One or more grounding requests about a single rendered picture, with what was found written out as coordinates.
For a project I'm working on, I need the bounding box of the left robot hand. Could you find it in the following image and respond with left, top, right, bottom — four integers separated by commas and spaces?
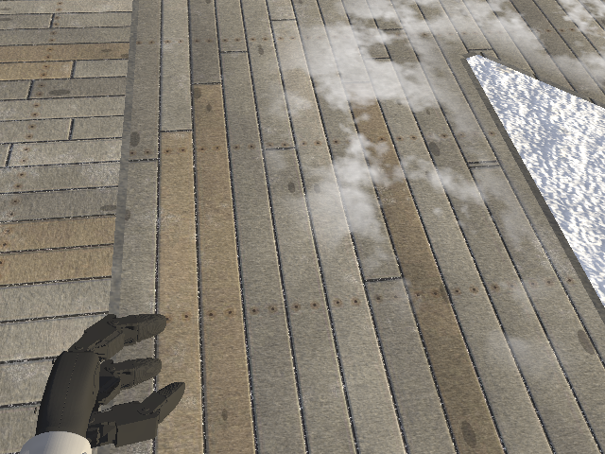
34, 314, 185, 448

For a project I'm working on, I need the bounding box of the left robot forearm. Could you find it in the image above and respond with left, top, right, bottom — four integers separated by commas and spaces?
20, 431, 92, 454

